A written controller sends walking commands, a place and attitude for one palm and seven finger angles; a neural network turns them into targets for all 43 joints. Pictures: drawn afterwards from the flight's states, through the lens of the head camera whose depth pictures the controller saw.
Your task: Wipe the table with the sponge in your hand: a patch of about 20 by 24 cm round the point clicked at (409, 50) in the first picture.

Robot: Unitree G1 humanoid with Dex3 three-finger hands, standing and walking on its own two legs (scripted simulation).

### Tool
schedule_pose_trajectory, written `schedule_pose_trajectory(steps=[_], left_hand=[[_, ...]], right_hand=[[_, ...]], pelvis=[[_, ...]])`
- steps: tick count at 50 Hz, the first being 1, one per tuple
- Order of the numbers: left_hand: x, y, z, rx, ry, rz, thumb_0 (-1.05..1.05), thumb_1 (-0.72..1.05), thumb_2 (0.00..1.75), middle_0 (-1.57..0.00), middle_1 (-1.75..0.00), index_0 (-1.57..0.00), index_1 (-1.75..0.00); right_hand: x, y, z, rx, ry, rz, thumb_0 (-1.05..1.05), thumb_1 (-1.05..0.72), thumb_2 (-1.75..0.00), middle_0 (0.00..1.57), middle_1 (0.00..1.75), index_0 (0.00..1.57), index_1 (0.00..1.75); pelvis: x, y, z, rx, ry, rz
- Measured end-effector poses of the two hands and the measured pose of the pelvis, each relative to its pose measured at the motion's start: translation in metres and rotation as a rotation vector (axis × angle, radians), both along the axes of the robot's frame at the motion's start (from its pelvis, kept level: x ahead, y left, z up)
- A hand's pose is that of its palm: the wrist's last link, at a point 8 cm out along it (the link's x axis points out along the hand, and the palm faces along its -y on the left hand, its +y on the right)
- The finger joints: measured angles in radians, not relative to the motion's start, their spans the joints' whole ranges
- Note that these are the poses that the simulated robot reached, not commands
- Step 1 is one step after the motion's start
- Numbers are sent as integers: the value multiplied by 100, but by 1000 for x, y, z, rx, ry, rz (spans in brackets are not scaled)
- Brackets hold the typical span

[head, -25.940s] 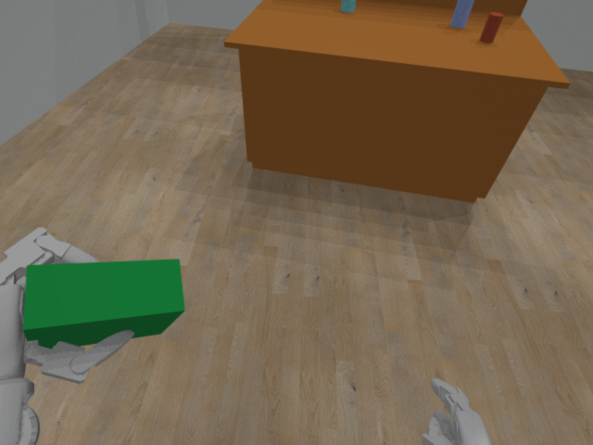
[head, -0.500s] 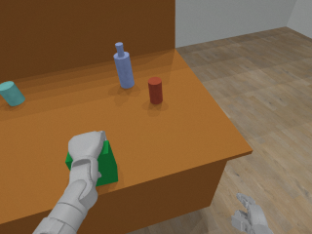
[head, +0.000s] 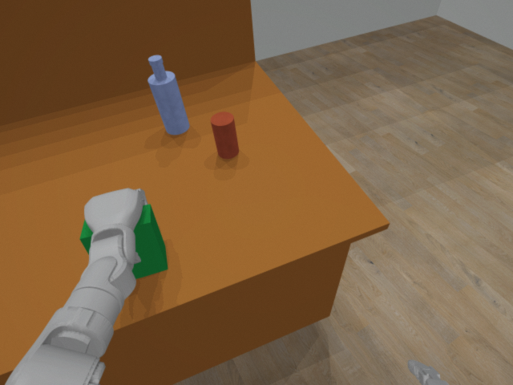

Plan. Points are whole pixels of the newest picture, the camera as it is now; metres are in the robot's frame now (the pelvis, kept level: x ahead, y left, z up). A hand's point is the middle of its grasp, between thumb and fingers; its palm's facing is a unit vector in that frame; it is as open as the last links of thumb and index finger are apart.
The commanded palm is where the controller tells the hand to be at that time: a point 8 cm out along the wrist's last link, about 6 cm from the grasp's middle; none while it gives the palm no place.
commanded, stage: wipe forward along the third lane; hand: left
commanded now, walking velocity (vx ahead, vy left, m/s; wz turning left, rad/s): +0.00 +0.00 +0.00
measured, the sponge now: (132, 253) +0.34 +0.27 -0.02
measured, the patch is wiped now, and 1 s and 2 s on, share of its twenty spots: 0.85 0.90 0.90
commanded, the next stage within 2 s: wipe back along the third lane in 0.70 s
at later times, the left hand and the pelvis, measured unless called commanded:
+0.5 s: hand (123, 205) +0.41 +0.29 +0.03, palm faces -0.11 +0.01 -0.99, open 9.9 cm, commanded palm +0.40 +0.29 +0.07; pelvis +0.00 +0.00 +0.00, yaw +0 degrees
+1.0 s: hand (118, 196) +0.44 +0.31 +0.03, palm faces -0.08 +0.00 -1.00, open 9.9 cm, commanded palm +0.41 +0.29 +0.07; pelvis +0.02 +0.04 +0.00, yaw -2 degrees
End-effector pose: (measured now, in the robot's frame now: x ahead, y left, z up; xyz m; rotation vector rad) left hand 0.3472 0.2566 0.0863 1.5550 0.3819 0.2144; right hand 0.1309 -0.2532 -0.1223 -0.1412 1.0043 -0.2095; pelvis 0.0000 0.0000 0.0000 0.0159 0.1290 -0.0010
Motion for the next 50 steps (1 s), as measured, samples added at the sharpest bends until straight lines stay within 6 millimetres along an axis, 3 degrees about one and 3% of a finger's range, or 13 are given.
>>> schedule_pose_trajectory(steps=[17,31,43,50], left_hand=[[35,13,3,21,0,12,2,-61,115,-80,-136,-83,-132],[62,29,3,13,11,11,2,-61,115,-80,-136,-84,-132],[82,44,4,24,0,3,2,-60,115,-80,-137,-83,-133],[78,46,0,12,-25,-7,1,-59,115,-77,-140,-80,-136]], right_hand=[[-16,-1,-3,-3,37,-21,1,-90,-90,20,30,20,30],[-38,0,-3,-25,113,-57,1,-90,-90,20,30,20,30],[-49,13,0,-37,145,-78,1,-90,-90,20,30,20,30],[-47,31,0,-13,157,-81,1,-90,-90,20,30,20,30]], pelvis=[[-2,0,-3,-6,51,2],[7,11,-3,-19,86,-6],[8,28,-3,-28,110,-11],[16,41,-1,-33,107,-22]])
